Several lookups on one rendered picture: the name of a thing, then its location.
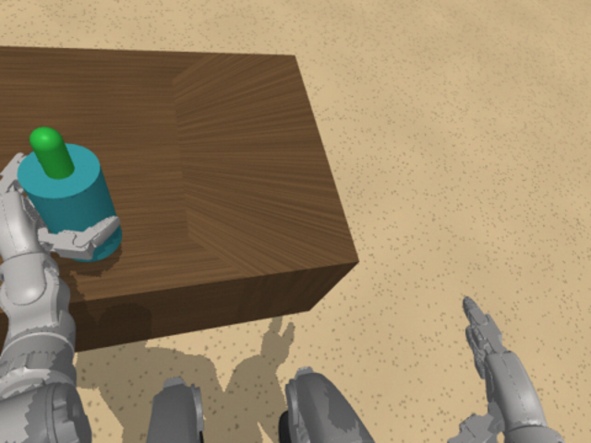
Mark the left robot arm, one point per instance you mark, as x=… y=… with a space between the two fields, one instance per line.
x=39 y=401

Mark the left robot hand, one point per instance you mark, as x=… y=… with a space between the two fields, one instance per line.
x=22 y=229

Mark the right robot hand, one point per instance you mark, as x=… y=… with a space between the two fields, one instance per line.
x=512 y=398

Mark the bottle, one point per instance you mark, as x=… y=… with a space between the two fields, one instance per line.
x=65 y=183

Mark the right robot arm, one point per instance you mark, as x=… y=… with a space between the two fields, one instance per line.
x=533 y=434

